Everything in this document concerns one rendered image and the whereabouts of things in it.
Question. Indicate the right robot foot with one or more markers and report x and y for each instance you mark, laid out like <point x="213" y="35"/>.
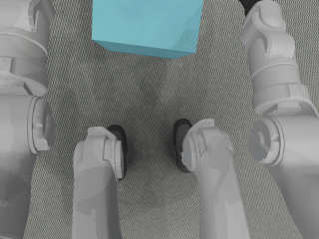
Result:
<point x="180" y="129"/>

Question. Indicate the robot right upper arm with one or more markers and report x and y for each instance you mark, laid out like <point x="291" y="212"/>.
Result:
<point x="288" y="145"/>

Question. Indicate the left robot shin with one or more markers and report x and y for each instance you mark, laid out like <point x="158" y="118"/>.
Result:
<point x="92" y="131"/>

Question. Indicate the carton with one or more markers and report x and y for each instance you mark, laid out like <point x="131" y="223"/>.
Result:
<point x="156" y="28"/>

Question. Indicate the robot right forearm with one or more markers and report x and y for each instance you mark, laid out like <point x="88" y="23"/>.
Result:
<point x="270" y="55"/>

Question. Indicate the robot left upper arm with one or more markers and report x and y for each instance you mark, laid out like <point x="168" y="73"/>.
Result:
<point x="27" y="127"/>

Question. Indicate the robot right hand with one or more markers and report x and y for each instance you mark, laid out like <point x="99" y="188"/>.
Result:
<point x="248" y="4"/>

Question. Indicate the robot left forearm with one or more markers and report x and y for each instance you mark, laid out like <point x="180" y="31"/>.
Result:
<point x="24" y="44"/>

